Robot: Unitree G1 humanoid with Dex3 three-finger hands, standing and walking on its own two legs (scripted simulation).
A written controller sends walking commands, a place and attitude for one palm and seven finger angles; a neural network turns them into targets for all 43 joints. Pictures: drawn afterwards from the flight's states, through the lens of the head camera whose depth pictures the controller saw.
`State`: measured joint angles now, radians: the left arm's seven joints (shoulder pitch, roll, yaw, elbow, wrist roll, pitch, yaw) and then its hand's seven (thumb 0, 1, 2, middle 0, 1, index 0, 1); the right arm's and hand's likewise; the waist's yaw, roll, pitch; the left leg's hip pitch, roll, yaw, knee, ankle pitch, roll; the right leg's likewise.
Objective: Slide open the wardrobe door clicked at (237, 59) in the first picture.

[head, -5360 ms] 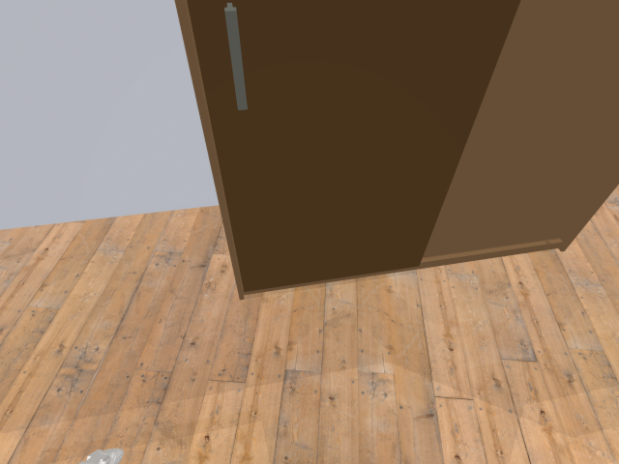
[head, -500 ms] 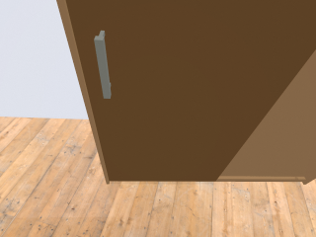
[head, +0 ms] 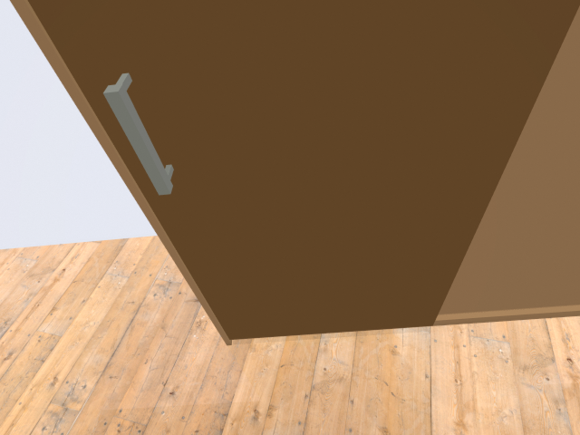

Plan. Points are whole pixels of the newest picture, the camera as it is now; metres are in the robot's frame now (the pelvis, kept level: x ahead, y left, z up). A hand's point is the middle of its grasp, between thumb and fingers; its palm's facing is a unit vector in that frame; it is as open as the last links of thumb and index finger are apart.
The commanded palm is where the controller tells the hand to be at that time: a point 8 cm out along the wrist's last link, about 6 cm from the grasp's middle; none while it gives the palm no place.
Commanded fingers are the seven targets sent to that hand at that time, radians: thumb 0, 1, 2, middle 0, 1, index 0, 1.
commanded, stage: come to a stop and stand still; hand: left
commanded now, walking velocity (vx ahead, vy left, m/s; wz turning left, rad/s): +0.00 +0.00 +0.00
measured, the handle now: (146, 138) +0.51 +0.24 +0.16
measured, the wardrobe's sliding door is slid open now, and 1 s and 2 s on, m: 0.00 0.00 0.00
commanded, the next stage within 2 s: look again from close up in 1.06 s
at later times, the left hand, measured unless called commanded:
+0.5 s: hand out of the picture -0.05 +0.15 -0.15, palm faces +0.07 -0.97 -0.22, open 7.3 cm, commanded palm none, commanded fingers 0.00 0.90 0.90 -0.20 -0.30 -0.20 -0.30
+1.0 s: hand out of the picture -0.06 +0.17 -0.16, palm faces +0.07 -0.98 -0.20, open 7.3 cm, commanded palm none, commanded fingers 0.00 0.90 0.90 -0.20 -0.30 -0.20 -0.30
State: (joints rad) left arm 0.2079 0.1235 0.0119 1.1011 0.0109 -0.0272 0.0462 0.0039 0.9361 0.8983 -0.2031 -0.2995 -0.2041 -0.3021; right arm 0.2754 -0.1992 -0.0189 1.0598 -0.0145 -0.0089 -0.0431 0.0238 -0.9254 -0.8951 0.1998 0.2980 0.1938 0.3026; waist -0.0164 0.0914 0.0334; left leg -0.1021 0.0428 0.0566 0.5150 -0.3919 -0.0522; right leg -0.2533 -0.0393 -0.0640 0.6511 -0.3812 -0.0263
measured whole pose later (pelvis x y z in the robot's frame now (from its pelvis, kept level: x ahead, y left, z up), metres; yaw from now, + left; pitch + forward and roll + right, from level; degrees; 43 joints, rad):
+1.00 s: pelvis -0.05 +0.01 +0.01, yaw +1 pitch -2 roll +1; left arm 0.29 0.12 0.01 1.13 0.01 -0.01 0.03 0.01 0.91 0.90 -0.20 -0.30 -0.20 -0.30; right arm 0.34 -0.11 0.01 1.12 -0.01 -0.02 -0.03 0.01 -0.90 -0.90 0.20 0.30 0.19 0.30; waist 0.01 0.03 0.05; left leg -0.13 0.04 0.04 0.43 -0.27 -0.04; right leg -0.24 -0.04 -0.08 0.50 -0.23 -0.02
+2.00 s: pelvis -0.04 -0.01 +0.01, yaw +1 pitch -2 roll +1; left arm 0.24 0.15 0.02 1.11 0.01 -0.01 0.03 0.01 0.91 0.90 -0.20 -0.30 -0.20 -0.30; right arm 0.29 -0.15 0.00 1.12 -0.02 -0.01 -0.03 0.01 -0.90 -0.90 0.20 0.30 0.19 0.30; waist 0.01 0.02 0.07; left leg -0.12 0.06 0.03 0.42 -0.27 -0.06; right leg -0.23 -0.02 -0.10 0.49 -0.23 -0.04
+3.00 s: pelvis +0.06 +0.06 +0.00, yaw +2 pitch +0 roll +1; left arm 0.24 0.17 0.05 1.03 0.02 0.04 0.03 0.01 0.91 0.90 -0.20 -0.30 -0.20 -0.30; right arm 0.10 -0.12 -0.03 0.98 -0.02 -0.01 -0.04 0.00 -0.92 -0.89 0.20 0.30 0.20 0.30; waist 0.04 -0.04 0.12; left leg -0.34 0.05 0.10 0.50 -0.16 0.00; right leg -0.36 -0.03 -0.03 0.95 -0.54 0.02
